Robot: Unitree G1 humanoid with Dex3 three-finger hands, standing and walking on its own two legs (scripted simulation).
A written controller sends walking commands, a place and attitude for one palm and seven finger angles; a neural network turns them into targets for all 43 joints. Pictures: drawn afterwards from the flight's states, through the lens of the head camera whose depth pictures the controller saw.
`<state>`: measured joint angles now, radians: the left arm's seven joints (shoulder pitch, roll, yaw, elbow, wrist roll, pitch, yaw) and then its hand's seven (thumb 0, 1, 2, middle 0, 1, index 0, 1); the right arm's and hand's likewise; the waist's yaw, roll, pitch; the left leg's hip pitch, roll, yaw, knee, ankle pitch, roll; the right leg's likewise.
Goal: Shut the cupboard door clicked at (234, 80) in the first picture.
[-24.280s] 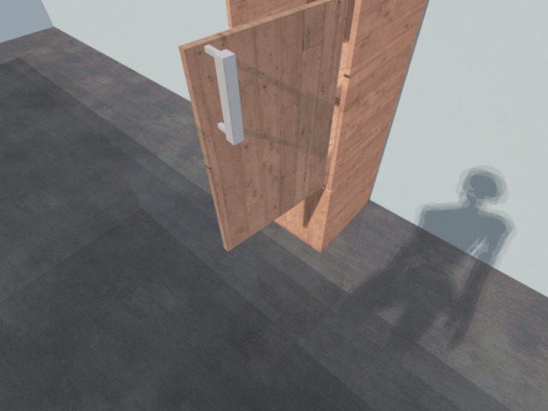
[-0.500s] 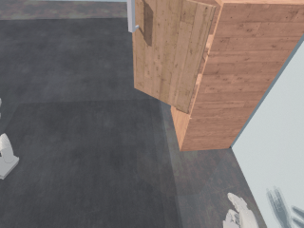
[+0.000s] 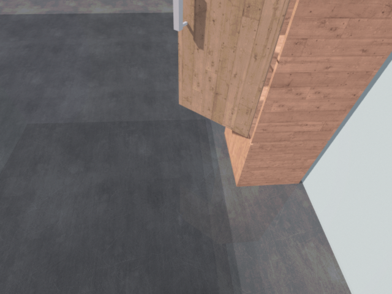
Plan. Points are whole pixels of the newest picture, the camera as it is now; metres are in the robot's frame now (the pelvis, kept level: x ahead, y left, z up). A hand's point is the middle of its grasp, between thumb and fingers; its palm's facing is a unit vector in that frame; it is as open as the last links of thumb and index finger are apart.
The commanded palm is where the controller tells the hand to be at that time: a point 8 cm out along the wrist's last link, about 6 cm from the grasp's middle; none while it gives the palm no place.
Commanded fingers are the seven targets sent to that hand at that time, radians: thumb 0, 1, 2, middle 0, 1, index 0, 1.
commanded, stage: let the arm hang, fingers relaxed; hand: left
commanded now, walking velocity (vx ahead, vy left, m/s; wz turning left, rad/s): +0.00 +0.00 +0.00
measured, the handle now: (181, 3) +1.02 +0.09 +0.16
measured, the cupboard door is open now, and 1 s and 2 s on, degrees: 51 51 51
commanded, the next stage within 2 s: look to check the result in 0.80 s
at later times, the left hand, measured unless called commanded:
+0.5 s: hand out of the picture -0.02 +0.21 -0.16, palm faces +0.03 -0.97 -0.25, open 7.4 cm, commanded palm none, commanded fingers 0.00 0.90 0.90 -0.20 -0.30 -0.20 -0.30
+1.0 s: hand out of the picture +0.02 +0.19 -0.16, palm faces +0.01 -0.97 -0.23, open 7.4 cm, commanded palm none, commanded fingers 0.00 0.90 0.90 -0.20 -0.30 -0.20 -0.30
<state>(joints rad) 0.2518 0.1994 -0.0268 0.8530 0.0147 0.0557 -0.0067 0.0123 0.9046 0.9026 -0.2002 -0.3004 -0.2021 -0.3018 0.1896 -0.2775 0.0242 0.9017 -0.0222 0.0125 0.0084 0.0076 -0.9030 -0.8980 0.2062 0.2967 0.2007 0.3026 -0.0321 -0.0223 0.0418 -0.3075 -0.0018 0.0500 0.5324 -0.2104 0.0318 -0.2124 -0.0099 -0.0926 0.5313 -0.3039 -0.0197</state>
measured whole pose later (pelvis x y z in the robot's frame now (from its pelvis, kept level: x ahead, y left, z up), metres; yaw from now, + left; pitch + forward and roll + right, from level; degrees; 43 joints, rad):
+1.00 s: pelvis +0.01 +0.00 +0.01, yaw +0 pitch -2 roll +0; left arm 0.24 0.20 0.02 1.15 0.01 -0.01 0.01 0.00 0.90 0.90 -0.20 -0.30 -0.20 -0.30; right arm 0.24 -0.21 0.00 1.14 -0.01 0.00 -0.02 0.00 -0.90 -0.90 0.20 0.30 0.20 0.30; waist -0.01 0.01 0.04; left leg -0.20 0.00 0.05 0.38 -0.15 0.02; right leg -0.10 0.00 -0.09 0.37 -0.23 -0.03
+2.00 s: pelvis +0.01 +0.01 -0.01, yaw +16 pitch +0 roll -1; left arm 0.18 0.22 0.08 0.98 0.02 0.06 0.02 0.01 0.90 0.90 -0.20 -0.30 -0.20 -0.30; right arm 0.24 -0.17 -0.03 0.98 -0.03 0.03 0.00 0.00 -0.90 -0.90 0.21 0.30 0.20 0.30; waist -0.04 -0.01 0.11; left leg -0.37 -0.01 0.02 0.60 -0.23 0.04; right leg -0.40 -0.05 -0.05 1.04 -0.49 0.04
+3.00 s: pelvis +0.13 +0.07 -0.01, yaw +51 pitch -1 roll +1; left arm 0.19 0.19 0.07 0.89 0.03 -0.06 -0.02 0.00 0.90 0.90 -0.20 -0.30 -0.20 -0.30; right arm 0.32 -0.20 -0.05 1.03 -0.02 0.01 0.01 0.01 -0.90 -0.90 0.21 0.30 0.20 0.30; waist -0.02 0.03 0.08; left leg -0.31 -0.02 -0.06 1.05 -0.48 0.04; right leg -0.38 -0.06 -0.12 0.64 -0.24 -0.03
